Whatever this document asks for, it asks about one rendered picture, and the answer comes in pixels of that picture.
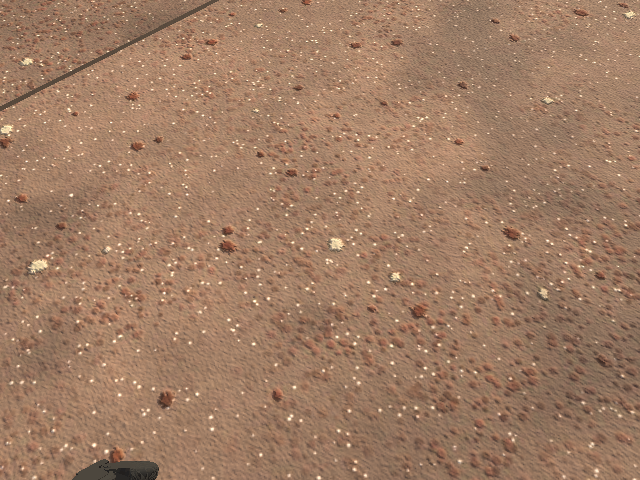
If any left robot hand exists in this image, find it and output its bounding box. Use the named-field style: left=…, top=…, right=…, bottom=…
left=72, top=459, right=159, bottom=480

